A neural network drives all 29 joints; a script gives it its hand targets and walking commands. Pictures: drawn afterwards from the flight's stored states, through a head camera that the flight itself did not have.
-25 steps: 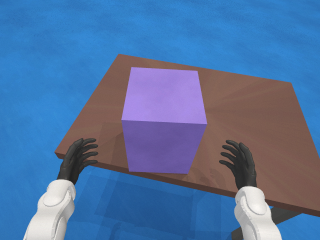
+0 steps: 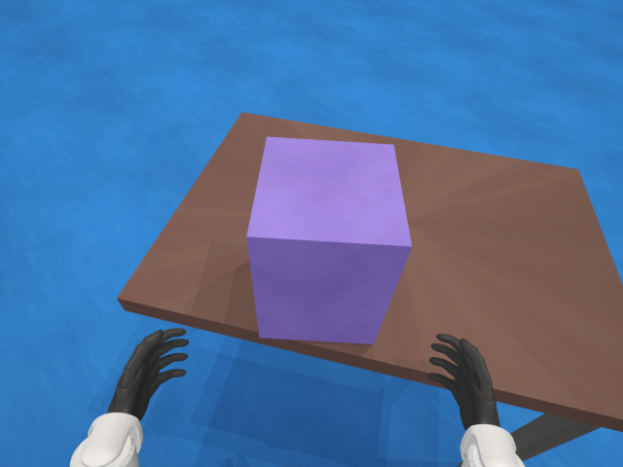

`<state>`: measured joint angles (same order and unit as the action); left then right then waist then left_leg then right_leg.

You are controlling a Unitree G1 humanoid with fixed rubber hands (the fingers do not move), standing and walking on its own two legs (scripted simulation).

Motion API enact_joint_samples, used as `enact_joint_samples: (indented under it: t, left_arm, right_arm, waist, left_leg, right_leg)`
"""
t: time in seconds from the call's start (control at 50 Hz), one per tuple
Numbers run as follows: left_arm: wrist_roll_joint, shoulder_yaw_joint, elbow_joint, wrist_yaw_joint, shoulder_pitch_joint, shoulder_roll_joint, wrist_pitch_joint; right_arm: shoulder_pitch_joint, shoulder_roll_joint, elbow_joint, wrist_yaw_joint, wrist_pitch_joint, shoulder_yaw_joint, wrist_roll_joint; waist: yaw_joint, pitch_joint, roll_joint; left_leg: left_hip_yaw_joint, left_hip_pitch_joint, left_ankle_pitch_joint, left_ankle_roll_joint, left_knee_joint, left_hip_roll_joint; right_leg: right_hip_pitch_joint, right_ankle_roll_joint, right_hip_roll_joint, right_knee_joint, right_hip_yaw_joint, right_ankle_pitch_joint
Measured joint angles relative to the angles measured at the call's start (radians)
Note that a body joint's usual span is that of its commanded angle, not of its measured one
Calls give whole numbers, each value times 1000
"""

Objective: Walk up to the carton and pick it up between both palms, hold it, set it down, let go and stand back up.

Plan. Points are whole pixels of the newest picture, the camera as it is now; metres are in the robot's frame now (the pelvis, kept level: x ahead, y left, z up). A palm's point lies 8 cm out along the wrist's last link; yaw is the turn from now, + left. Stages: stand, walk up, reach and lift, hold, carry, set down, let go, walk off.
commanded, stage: set down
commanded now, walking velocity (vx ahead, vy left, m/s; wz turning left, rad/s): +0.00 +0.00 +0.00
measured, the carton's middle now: (323, 246) +0.41 +0.00 +0.04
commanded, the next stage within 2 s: let go in 1.00 s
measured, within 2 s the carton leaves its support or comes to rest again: neither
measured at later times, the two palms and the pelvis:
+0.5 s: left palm (144, 422) +0.18 +0.22 -0.05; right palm (479, 423) +0.19 -0.20 -0.02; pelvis +0.01 +0.00 +0.00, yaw -1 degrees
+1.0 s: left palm (154, 452) +0.16 +0.21 -0.08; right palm (481, 422) +0.19 -0.21 -0.02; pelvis -0.02 +0.00 +0.00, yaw +0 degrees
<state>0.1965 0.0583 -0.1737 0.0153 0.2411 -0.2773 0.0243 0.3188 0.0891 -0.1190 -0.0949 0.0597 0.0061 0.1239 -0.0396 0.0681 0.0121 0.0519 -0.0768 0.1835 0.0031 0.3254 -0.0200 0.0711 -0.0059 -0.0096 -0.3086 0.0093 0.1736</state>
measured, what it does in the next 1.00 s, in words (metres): stands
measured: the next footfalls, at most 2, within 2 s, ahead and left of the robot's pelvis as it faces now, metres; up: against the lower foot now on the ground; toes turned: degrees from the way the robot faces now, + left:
none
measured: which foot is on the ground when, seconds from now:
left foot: down 0.00-1.00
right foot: down 0.00-1.00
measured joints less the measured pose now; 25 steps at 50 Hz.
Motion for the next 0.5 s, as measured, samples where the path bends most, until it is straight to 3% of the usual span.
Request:
enact_joint_samples:
  t: [0.18,0.5]
  left_arm:
    - [-35,9,-46,-23,22,13,-30]
    - [-132,-32,-168,-14,5,47,-85]
  right_arm:
    - [0,28,-105,39,19,20,-20]
    - [-33,50,-208,88,102,-17,-76]
  waist:
    - [4,0,0]
    - [24,18,11]
  left_leg:
    - [2,0,7,-3,-1,4]
    - [9,36,11,6,-13,-7]
  right_leg:
    - [1,3,4,0,2,7]
    - [-30,-4,-7,8,9,10]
